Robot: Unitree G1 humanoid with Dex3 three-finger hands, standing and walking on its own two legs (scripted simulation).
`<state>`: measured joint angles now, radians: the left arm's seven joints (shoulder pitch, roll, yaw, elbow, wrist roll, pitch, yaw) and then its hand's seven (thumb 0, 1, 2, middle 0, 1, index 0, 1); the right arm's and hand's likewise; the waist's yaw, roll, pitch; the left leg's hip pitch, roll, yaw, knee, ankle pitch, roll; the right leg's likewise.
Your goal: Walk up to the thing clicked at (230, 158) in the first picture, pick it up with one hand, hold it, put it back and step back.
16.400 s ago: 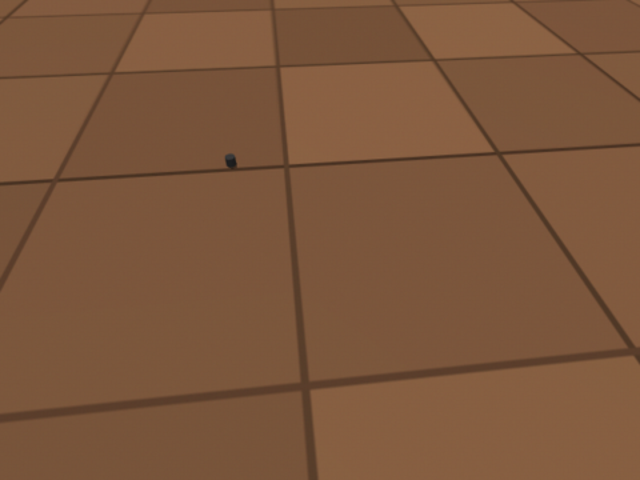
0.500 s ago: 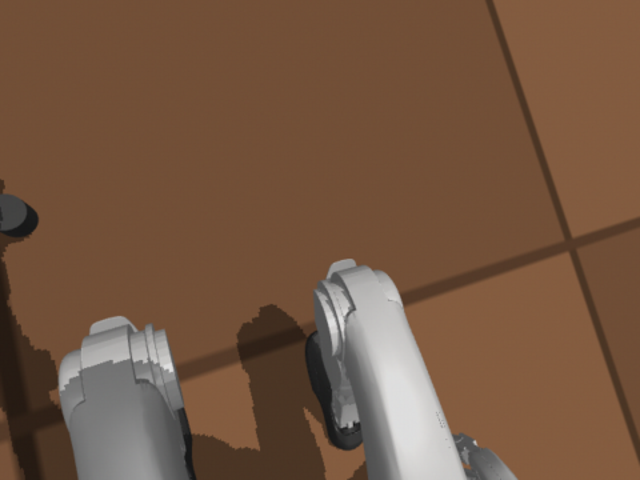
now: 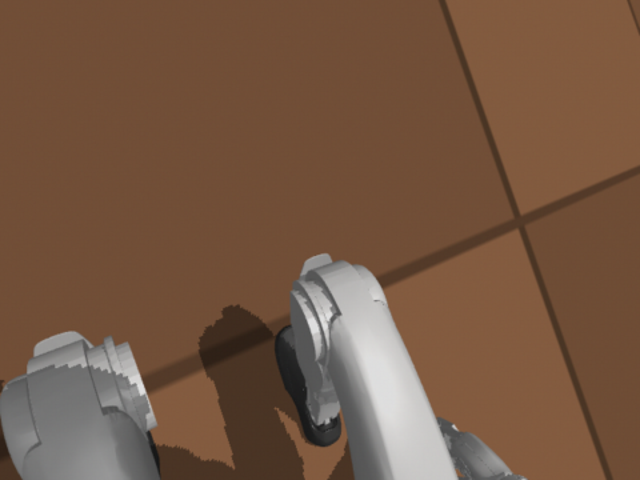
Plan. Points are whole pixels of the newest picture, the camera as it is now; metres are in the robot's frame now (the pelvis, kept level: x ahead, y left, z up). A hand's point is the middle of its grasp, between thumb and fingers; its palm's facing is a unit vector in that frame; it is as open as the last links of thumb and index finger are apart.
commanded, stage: rest palm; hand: left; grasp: from above
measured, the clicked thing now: out of the picture +0.45 +0.34 -0.27
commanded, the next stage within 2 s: close in 0.36 s
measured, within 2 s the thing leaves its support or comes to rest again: neither
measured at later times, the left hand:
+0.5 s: hand out of the picture +0.44 +0.34 -0.24, palm faces -0.45 -0.17 -0.88, open 13.5 cm
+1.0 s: hand out of the picture +0.44 +0.34 -0.25, palm faces -0.46 -0.17 -0.87, open 11.1 cm
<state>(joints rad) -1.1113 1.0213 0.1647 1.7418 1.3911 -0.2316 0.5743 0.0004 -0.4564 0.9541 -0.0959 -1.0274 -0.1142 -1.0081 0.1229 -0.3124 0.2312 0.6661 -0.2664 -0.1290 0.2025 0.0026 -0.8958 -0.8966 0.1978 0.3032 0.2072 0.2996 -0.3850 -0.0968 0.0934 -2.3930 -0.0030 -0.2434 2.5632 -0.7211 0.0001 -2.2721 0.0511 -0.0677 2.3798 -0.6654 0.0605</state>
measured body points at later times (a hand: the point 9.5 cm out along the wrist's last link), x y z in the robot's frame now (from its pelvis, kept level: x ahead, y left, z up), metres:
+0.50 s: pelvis +0.00 +0.00 +0.00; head +0.27 +0.13 +0.34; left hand +0.46 +0.34 -0.19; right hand +0.06 -0.26 -0.06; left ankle +0.06 +0.12 -0.26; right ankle +0.12 -0.15 -0.26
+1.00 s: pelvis +0.00 +0.00 +0.00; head +0.27 +0.14 +0.33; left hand +0.46 +0.34 -0.20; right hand +0.06 -0.25 -0.06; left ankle +0.06 +0.12 -0.26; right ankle +0.12 -0.15 -0.26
